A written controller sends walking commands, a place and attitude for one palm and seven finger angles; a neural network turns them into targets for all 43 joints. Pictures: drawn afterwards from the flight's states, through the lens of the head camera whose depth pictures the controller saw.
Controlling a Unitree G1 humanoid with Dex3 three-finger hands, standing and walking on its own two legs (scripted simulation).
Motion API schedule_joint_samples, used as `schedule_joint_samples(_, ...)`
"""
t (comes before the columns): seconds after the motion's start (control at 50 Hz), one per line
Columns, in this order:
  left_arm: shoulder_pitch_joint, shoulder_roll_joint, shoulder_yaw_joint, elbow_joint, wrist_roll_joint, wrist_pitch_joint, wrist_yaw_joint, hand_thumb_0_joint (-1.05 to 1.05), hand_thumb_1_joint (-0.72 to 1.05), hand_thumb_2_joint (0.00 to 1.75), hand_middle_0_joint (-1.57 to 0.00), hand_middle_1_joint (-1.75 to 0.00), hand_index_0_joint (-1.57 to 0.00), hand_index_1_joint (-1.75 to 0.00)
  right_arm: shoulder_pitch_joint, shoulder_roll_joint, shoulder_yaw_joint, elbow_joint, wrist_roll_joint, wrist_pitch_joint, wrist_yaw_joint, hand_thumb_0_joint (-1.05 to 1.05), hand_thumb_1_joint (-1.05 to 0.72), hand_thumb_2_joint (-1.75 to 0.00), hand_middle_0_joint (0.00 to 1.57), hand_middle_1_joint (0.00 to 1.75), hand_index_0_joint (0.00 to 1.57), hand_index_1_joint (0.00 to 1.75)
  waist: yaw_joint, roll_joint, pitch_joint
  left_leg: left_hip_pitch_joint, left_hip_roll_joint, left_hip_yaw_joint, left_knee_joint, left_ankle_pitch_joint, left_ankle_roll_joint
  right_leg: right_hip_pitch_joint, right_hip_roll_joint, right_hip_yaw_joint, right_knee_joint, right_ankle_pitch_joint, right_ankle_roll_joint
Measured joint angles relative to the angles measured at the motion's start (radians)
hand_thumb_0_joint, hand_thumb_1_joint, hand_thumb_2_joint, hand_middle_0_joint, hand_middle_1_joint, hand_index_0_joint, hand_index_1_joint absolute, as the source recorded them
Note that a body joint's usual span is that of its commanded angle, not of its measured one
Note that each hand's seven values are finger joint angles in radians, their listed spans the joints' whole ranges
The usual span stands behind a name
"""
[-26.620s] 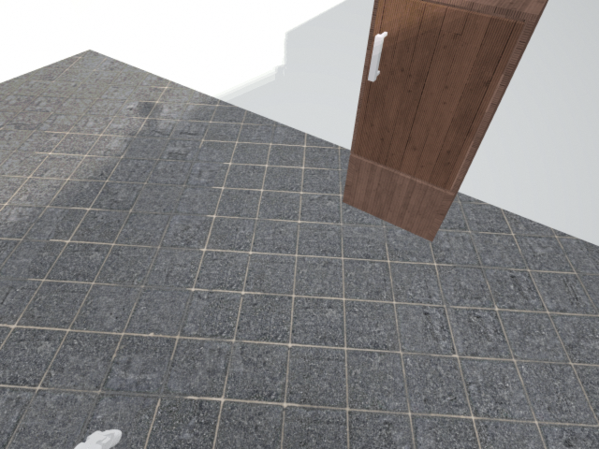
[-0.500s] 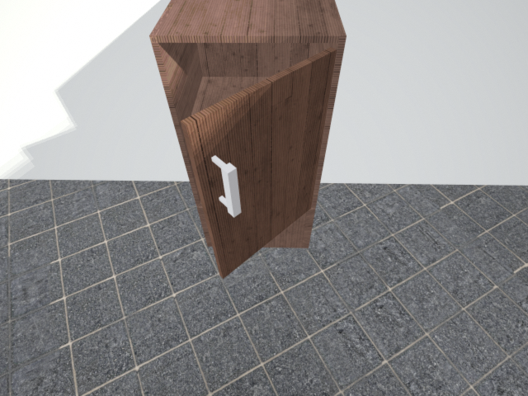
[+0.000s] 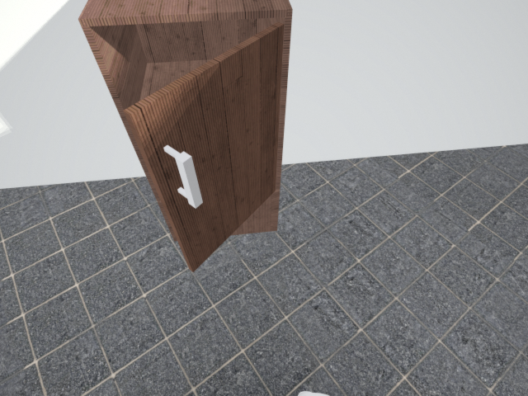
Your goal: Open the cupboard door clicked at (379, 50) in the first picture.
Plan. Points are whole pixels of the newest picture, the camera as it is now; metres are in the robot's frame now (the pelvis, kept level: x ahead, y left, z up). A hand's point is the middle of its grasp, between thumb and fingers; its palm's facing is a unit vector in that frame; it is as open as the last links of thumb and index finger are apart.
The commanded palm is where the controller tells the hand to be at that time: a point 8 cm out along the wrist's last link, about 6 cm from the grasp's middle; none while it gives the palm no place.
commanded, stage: walk to a spot facing it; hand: left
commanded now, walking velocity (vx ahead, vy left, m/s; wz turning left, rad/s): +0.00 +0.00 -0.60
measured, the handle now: (183, 177) +0.51 +0.20 -0.02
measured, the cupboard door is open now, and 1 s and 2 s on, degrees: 44 44 44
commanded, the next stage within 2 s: none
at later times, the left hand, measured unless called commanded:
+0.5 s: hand out of the picture +0.10 +0.17 -0.17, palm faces -0.17 -0.95 -0.25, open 7.4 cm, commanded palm none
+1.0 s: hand (220, 368) +0.19 +0.09 -0.17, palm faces -0.52 -0.82 -0.25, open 7.4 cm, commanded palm none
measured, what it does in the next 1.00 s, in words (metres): steps on the spot, turning right: left foot, then right foot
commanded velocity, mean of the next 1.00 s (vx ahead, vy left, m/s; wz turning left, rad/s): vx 0.00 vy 0.00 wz -0.60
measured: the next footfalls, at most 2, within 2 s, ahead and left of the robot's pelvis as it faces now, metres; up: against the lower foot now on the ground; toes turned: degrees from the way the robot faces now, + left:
left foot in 0.52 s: +0.08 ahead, +0.12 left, +0.00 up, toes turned -17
right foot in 0.78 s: +0.01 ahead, -0.19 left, +0.00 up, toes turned -26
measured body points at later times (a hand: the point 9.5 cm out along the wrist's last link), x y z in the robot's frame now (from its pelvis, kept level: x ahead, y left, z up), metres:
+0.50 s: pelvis +0.00 -0.02 +0.00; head +0.06 -0.03 +0.45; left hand +0.11 +0.22 -0.15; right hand +0.08 -0.30 -0.12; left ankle +0.03 +0.12 -0.72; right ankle +0.01 -0.12 -0.73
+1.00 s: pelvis +0.01 -0.05 +0.00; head +0.06 -0.07 +0.44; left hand +0.21 +0.14 -0.15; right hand -0.07 -0.32 -0.13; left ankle +0.09 +0.07 -0.72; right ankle -0.03 -0.17 -0.73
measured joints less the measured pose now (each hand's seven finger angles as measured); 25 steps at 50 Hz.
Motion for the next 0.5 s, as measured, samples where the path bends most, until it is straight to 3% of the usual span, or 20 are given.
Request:
schedule_joint_samples(0.04, -0.003, -0.006, 0.007, -0.018, 0.0, 0.005, -0.005, 0.0, 0.91, 0.9, -0.2, -0.3, -0.2, -0.3, 0.017, -0.002, -0.004, -0.002, -0.004, -0.001, -0.003, 0.01, -0.91, -0.9, 0.2, 0.3, 0.2, 0.3, -0.001, 0.014, 0.009, 0.002, 0.013, 0.007, 0.008, -0.006, -0.007, -0.022, -0.012, -0.008, 0.105, -0.072, 0.009)
schedule_joint_samples(0.1, 0.002, -0.013, 0.012, -0.051, -0.002, -0.008, -0.012, 0.0, 0.91, 0.9, -0.2, -0.3, -0.2, -0.3, 0.03, -0.014, -0.009, -0.002, -0.007, 0.005, 0.0, 0.01, -0.91, -0.9, 0.21, 0.3, 0.2, 0.3, 0.005, 0.049, 0.017, -0.009, 0.053, 0.014, 0.055, -0.033, -0.032, 0.026, -0.04, -0.031, 0.012, -0.03, 0.012)
schedule_joint_samples(0.12, 0.012, -0.005, 0.013, -0.066, 0.0, -0.019, -0.014, 0.0, 0.91, 0.9, -0.2, -0.3, -0.2, -0.3, 0.035, -0.014, -0.012, -0.007, -0.002, 0.009, 0.002, 0.01, -0.91, -0.9, 0.21, 0.3, 0.21, 0.3, 0.008, 0.044, 0.01, -0.033, 0.06, 0.019, 0.104, -0.053, -0.036, 0.058, -0.051, -0.019, -0.076, 0.066, 0.004)
schedule_joint_samples(0.18, 0.012, -0.003, 0.016, -0.072, -0.001, -0.04, 0.004, 0.0, 0.91, 0.9, -0.2, -0.3, -0.2, -0.3, -0.008, -0.027, -0.024, -0.016, 0.013, 0.034, 0.009, 0.01, -0.91, -0.9, 0.21, 0.3, 0.21, 0.3, 0.01, 0.052, 0.031, -0.159, 0.049, -0.065, 0.414, -0.202, -0.029, 0.053, -0.019, -0.005, -0.078, 0.032, -0.015)
schedule_joint_samples(0.24, 0.025, -0.005, 0.017, -0.075, 0.002, -0.034, 0.018, 0.0, 0.91, 0.9, -0.2, -0.3, -0.2, -0.3, -0.06, -0.034, -0.031, -0.042, 0.017, 0.038, 0.014, 0.01, -0.91, -0.9, 0.2, 0.3, 0.2, 0.3, 0.012, 0.033, 0.038, -0.253, 0.022, -0.097, 0.578, -0.193, -0.027, 0.064, -0.003, 0.027, -0.139, 0.072, -0.024)
schedule_joint_samples(0.42, 0.056, -0.001, 0.013, -0.081, 0.008, -0.028, 0.015, 0.0, 0.91, 0.9, -0.2, -0.3, -0.21, -0.3, -0.173, -0.028, -0.03, -0.132, 0.03, 0.011, 0.015, 0.01, -0.91, -0.9, 0.2, 0.3, 0.2, 0.3, 0.035, -0.016, 0.013, -0.24, -0.016, -0.136, 0.335, -0.126, -0.033, 0.073, 0.033, 0.154, -0.26, 0.166, -0.018)
schedule_joint_samples(0.5, 0.055, 0.011, 0.019, -0.092, 0.003, -0.02, 0.015, 0.0, 0.9, 0.9, -0.2, -0.3, -0.21, -0.3, -0.177, -0.02, -0.019, -0.151, 0.034, -0.004, 0.011, 0.01, -0.91, -0.9, 0.2, 0.3, 0.2, 0.3, 0.037, -0.022, -0.007, -0.146, -0.024, -0.149, 0.095, -0.029, -0.021, 0.049, 0.062, 0.187, -0.228, 0.156, -0.002)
